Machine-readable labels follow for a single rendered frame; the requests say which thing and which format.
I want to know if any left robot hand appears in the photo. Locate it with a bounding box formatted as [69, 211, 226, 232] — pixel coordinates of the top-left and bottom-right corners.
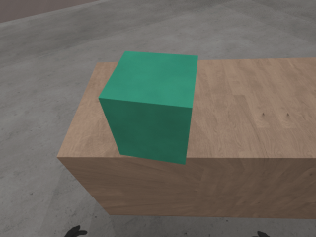
[64, 225, 88, 237]

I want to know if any carton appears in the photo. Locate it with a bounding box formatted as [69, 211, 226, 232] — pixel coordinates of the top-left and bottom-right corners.
[98, 51, 198, 165]

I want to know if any pedestal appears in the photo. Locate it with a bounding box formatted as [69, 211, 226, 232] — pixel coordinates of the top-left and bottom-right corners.
[56, 57, 316, 219]

